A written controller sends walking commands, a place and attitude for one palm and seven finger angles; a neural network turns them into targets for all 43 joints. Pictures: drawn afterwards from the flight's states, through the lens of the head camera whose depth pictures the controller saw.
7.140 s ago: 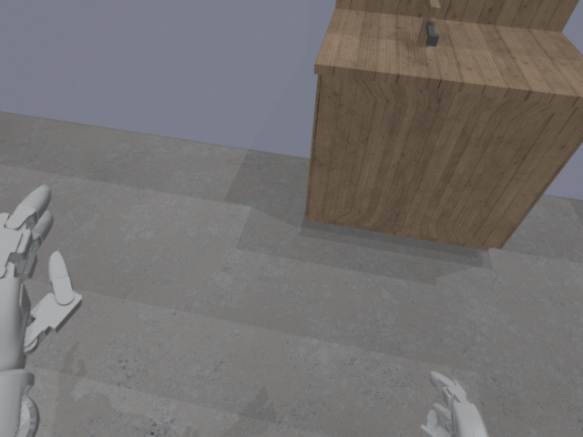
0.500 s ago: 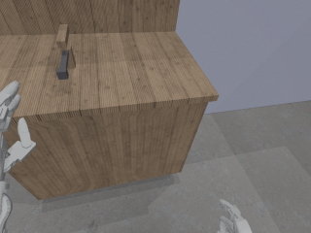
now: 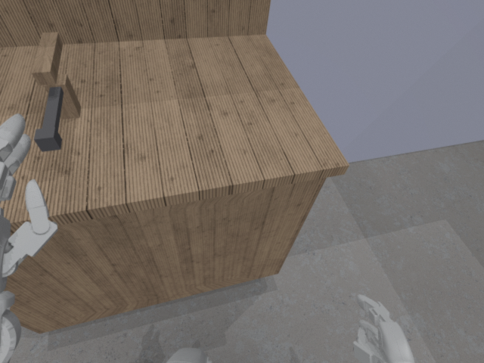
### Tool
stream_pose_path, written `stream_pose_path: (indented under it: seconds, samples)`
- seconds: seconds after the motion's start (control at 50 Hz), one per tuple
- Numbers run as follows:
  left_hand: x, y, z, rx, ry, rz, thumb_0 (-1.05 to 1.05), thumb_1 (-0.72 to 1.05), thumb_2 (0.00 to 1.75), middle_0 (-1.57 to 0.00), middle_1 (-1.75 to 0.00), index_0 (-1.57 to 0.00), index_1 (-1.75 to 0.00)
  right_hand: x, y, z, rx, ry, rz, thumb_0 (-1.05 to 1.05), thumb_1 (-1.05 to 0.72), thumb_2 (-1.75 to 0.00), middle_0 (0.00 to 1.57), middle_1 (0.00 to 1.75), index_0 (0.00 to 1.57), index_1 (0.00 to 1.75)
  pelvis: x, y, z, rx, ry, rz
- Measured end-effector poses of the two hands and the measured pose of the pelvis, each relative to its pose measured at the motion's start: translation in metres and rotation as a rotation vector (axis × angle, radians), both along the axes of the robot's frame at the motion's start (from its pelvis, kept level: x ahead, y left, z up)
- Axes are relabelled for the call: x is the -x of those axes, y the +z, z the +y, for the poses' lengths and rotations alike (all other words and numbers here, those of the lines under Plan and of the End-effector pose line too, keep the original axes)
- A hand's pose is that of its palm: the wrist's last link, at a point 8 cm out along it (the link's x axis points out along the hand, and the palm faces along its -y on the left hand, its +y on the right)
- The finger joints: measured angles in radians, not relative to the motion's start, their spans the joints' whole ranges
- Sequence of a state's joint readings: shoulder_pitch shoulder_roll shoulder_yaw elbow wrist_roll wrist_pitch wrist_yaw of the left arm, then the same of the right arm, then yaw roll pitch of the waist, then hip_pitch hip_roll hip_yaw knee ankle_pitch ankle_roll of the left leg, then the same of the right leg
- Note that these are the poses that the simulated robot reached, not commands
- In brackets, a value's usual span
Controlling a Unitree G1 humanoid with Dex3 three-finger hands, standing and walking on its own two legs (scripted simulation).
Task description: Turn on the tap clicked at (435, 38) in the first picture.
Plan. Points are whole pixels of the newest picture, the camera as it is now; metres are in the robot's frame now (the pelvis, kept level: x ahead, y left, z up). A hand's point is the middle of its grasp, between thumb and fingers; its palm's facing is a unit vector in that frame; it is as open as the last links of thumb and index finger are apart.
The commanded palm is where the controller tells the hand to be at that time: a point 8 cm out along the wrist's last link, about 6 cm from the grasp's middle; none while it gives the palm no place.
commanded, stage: shuffle to correct the standing spot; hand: left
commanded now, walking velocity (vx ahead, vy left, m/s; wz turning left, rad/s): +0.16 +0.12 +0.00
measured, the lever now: (48, 139) +0.41 +0.36 +0.11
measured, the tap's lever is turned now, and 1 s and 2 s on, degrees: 0 0 0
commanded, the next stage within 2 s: come to a stop and stand still in 0.10 s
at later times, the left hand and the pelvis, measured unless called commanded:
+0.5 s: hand (65, 161) +0.31 +0.26 +0.17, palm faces +0.37 -0.83 -0.42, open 7.4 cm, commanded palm +0.25 +0.30 +0.19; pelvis +0.08 +0.03 +0.01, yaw -2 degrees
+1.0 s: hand (34, 177) +0.29 +0.29 +0.17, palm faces +0.41 -0.85 -0.32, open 7.4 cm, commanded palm +0.24 +0.32 +0.19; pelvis +0.07 +0.05 +0.01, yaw -3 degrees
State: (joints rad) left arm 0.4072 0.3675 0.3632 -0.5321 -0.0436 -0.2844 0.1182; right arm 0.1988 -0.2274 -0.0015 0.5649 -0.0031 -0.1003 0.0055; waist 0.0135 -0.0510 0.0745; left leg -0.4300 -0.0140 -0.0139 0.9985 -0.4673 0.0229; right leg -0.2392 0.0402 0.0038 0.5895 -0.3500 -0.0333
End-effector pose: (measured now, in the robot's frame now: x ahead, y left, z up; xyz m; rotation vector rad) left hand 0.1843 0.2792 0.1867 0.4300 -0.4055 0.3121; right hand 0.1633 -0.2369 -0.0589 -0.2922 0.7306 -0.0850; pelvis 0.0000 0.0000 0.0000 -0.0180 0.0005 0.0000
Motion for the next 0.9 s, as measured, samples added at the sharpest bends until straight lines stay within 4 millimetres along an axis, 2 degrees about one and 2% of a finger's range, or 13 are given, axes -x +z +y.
stream_pose_path:
  seconds: [0.1,0.2,0.3,0.36,0.42,0.56,0.62,0.78,0.9]
  samples:
    - [-0.014,0.006,0.021,-0.061,0.011,-0.026,0.01,0.89,0.9,-0.21,-0.3,-0.21,-0.3,-0.021,-0.01,0.008,0.024,-0.031,0.002,0.01,-0.91,-0.9,0.2,0.3,0.2,0.3,-0.026,-0.01,0.02,-0.005,-0.006,-0.027]
    - [-0.047,0.012,0.039,-0.077,0.053,-0.016,0.01,0.89,0.9,-0.21,-0.3,-0.21,-0.3,-0.04,-0.02,0.037,-0.07,-0.081,-0.031,0.01,-0.91,-0.9,0.19,0.3,0.2,0.3,-0.043,-0.009,0.031,-0.037,-0.036,-0.047]
    - [-0.072,0.017,0.026,-0.069,0.033,0.024,0.01,0.89,0.9,-0.2,-0.3,-0.21,-0.3,-0.049,-0.024,0.062,-0.176,-0.058,-0.044,0.01,-0.91,-0.9,0.2,0.3,0.2,0.3,-0.059,-0.004,0.03,-0.041,-0.043,-0.043]
    - [-0.079,0.015,0.013,-0.088,0.01,0.052,0.01,0.89,0.9,-0.2,-0.3,-0.21,-0.3,-0.054,-0.031,0.065,-0.198,-0.045,-0.035,0.01,-0.91,-0.9,0.2,0.3,0.21,0.3,-0.069,-0.005,0.027,-0.029,-0.042,-0.047]
    - [-0.085,0.011,0.012,-0.069,0.011,0.09,0.01,0.89,0.9,-0.21,-0.3,-0.21,-0.3,-0.056,-0.032,0.06,-0.185,-0.051,0.003,0.01,-0.91,-0.9,0.2,0.3,0.21,0.3,-0.077,-0.001,0.026,-0.015,-0.033,-0.03]
    - [-0.091,-0.002,0.036,-0.019,0.075,0.136,0.01,0.89,0.9,-0.21,-0.3,-0.21,-0.3,-0.064,-0.019,0.037,-0.05,-0.071,0.045,0.01,-0.91,-0.9,0.2,0.3,0.21,0.3,-0.087,0.005,0.035,-0.014,-0.032,-0.006]
    - [-0.093,-0.004,0.043,0.011,0.081,0.135,0.01,0.89,0.9,-0.21,-0.3,-0.21,-0.3,-0.071,-0.01,0.034,-0.012,-0.088,0.037,0.01,-0.91,-0.9,0.2,0.3,0.21,0.3,-0.088,0.007,0.04,-0.017,-0.04,-0.006]
    - [-0.089,0.011,0.042,0.002,0.029,0.078,0.01,0.89,0.9,-0.21,-0.3,-0.21,-0.3,-0.094,0.013,0.05,-0.026,-0.065,-0.082,0.01,-0.91,-0.9,0.2,0.3,0.2,0.3,-0.081,0.01,0.046,-0.008,-0.048,-0.009]
    - [-0.074,0.009,0.045,0.022,0.046,0.103,0.01,0.89,0.9,-0.21,-0.3,-0.21,-0.3,-0.088,0.017,0.066,-0.076,-0.05,-0.118,0.01,-0.91,-0.9,0.2,0.3,0.21,0.3,-0.074,0.013,0.046,-0.007,-0.052,-0.018]
